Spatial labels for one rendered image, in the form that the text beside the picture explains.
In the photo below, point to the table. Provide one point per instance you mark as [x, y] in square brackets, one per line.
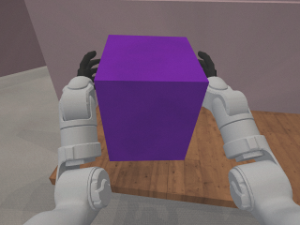
[203, 176]

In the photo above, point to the right robot hand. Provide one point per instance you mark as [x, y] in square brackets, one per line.
[207, 65]

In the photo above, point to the robot left forearm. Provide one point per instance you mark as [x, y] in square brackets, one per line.
[78, 123]

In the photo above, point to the left robot upper arm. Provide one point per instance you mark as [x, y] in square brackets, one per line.
[79, 196]

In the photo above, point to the carton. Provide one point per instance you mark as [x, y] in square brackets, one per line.
[150, 90]

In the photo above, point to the left robot hand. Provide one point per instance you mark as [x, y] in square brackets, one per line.
[86, 64]

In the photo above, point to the right robot upper arm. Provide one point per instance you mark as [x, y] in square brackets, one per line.
[262, 189]

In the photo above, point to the robot right forearm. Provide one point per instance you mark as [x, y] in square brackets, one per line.
[241, 137]

